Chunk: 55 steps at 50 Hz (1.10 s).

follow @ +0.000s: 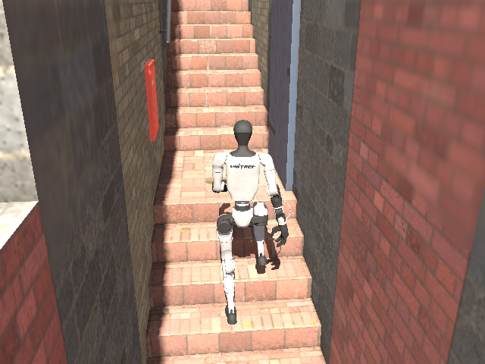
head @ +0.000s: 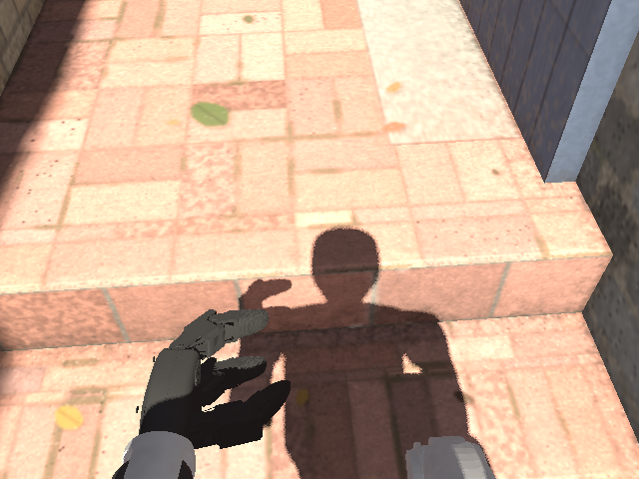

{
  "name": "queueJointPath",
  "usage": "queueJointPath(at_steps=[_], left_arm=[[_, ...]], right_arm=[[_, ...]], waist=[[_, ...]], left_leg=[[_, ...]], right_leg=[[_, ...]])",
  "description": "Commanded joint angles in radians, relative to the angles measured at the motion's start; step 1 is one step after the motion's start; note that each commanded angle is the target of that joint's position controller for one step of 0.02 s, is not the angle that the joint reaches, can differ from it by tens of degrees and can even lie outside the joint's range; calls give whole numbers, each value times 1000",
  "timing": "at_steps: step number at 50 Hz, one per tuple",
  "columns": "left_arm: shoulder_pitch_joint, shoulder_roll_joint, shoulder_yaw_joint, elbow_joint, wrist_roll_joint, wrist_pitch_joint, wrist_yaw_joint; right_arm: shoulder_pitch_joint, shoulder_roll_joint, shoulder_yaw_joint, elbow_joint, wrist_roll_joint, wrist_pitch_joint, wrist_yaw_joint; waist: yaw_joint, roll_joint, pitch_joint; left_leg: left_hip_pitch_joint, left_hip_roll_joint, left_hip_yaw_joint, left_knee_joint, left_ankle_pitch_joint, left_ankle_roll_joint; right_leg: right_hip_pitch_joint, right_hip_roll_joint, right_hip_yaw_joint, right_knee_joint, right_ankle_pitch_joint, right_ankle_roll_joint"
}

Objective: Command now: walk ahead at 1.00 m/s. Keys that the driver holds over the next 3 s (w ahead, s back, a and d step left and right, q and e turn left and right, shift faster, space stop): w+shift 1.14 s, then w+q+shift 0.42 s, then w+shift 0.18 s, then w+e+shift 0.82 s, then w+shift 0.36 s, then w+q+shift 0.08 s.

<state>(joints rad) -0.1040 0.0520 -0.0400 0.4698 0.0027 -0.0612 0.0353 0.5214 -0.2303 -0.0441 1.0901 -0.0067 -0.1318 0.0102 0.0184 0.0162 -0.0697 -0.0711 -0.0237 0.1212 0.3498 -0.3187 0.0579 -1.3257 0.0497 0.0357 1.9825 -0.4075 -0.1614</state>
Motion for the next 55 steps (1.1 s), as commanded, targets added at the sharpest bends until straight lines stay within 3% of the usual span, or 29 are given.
queueJointPath(at_steps=[1,3,4,5,6,7,8,10,14,16,19,22,23,24,25,26,29,32,34,36,38,39,40,41,42,46,49,50,55], left_arm=[[168,128,-6,23,-24,-5,-18],[441,204,38,75,-20,20,-5],[575,266,74,130,-17,17,-16],[536,346,98,163,5,9,-25],[553,481,153,232,37,11,-5],[443,377,154,214,31,6,-20],[378,286,129,269,7,-10,-24],[483,199,112,419,37,-40,-43],[486,154,85,487,38,-74,-50],[501,202,75,504,6,-79,-49],[462,286,77,420,-77,-99,-1],[539,549,175,363,-27,-112,-14],[454,521,188,313,-11,-107,-32],[359,408,176,259,-9,-120,-53],[400,191,137,174,-6,-125,-64],[429,115,114,129,16,-119,-53],[177,-31,28,-12,66,-56,-9],[114,26,22,-66,16,20,8],[-4,42,11,-156,7,39,31],[185,140,22,-65,-1,31,3],[498,229,87,40,-21,23,-4],[627,275,113,85,-8,31,1],[683,371,150,126,26,36,3],[611,420,149,162,56,34,10],[439,347,141,124,36,23,4],[424,192,105,285,28,-43,15],[514,209,101,350,7,-85,30],[560,230,102,367,-25,-96,31],[602,301,118,359,-38,-108,31]], right_arm=[[-131,-65,18,-122,108,-45,-30],[-159,-345,-61,-167,84,-96,-22],[-238,-344,-84,-195,79,-104,-13],[-205,-264,-86,-212,62,-114,8],[-199,-89,-73,-289,55,-109,39],[-170,-9,-44,-358,-20,-101,40],[-265,65,-18,-424,-53,-82,41],[-426,211,57,-550,-81,-47,18],[-542,200,82,-633,0,29,-28],[-668,211,114,-728,-2,57,-49],[-490,123,93,-624,28,64,-5],[-352,47,36,-593,-17,86,-16],[-287,-20,7,-584,-9,70,-22],[-230,-117,-36,-538,-24,62,-17],[-199,-206,-71,-447,-44,51,-4],[-207,-166,-75,-442,-45,47,2],[-104,1,-23,-244,-31,22,25],[-207,37,7,-198,-47,0,21],[-202,-17,0,-138,-4,-12,16],[-268,-68,-2,-194,39,-5,-24],[-171,-358,-82,-232,50,-58,-17],[-173,-394,-106,-244,54,-73,-6],[-196,-320,-106,-239,57,-83,8],[-179,-92,-60,-317,31,-86,55],[-180,-36,-56,-411,-22,-77,53],[-357,51,24,-567,-77,6,19],[-369,-39,5,-564,-28,55,12],[-368,-25,15,-554,-34,75,18],[-592,13,37,-592,-9,81,82]], waist=[[135,-95,-63],[269,136,-323],[337,187,-375],[288,109,-352],[210,-359,-361],[111,-59,-370],[47,11,-191],[25,31,60],[-64,-31,238],[-100,-44,259],[-152,17,4],[-206,-191,-248],[-263,-184,-292],[-269,-147,-270],[-174,241,-224],[-119,74,-247],[-65,-14,130],[67,-8,286],[118,85,333],[178,-45,101],[258,63,-257],[341,107,-325],[377,69,-321],[232,-319,-357],[125,-224,-257],[17,38,67],[-7,22,145],[-14,43,148],[23,-20,104]], left_leg=[[-662,54,-11,-289,1213,117],[-249,232,-79,26,1846,172],[-74,242,-96,311,1918,150],[-85,165,-150,652,1660,127],[-513,-211,-219,1390,306,10],[-700,-167,-389,1739,246,50],[-870,-126,-348,1828,242,71],[-1224,-108,-321,2056,28,137],[-1337,-34,-223,1952,-223,105],[-1273,45,-111,1741,-218,85],[-173,1,117,1159,137,68],[-261,-88,81,838,-257,84],[-116,-66,-38,591,-143,104],[-67,0,-254,341,-130,155],[104,277,-833,154,266,295],[130,357,-961,96,235,328],[8,257,-570,63,38,178],[-379,194,-233,-149,176,65],[-452,183,-127,-332,331,88],[-628,76,4,-350,895,148],[-357,172,-96,5,1631,178],[-223,184,-114,287,1710,142],[-246,61,-161,855,1315,77],[-474,-216,-251,1403,166,44],[-661,-178,-436,1595,173,60],[-925,-35,-324,1618,112,30],[-997,29,-327,1301,79,2],[-981,53,-283,1174,97,1],[-592,97,-110,460,456,19]], right_leg=[[1077,54,-303,-612,197,39],[1204,54,-241,-756,97,45],[1211,67,-186,-984,62,21],[1216,68,-7,-1162,15,-24],[1392,-279,691,-1509,267,-260],[1376,-280,867,-1599,-28,-255],[1252,-265,777,-1588,-260,-226],[1181,-239,511,-1580,-84,-152],[941,-220,170,-1767,30,-29],[810,-209,94,-1936,-20,-17],[523,-159,-66,-2070,1014,-68],[1235,-259,-46,-1471,2098,-39],[1213,-237,-9,-1170,2089,6],[1110,-114,40,-781,1268,27],[585,142,132,-234,314,79],[388,105,239,119,245,59],[-85,58,140,467,1,-10],[70,44,59,149,-125,24],[115,-31,-26,-110,-212,9],[873,-23,-236,-592,41,31],[1255,71,-226,-778,18,39],[1320,114,-218,-961,-2,36],[1328,14,84,-1149,-159,-74],[1284,-218,682,-1489,-450,-205],[1193,-249,893,-1617,-699,-174],[1025,-194,498,-1569,-190,-123],[1144,-203,364,-1692,48,-80],[1142,-186,284,-1712,129,-38],[1103,-150,83,-1934,381,53]])
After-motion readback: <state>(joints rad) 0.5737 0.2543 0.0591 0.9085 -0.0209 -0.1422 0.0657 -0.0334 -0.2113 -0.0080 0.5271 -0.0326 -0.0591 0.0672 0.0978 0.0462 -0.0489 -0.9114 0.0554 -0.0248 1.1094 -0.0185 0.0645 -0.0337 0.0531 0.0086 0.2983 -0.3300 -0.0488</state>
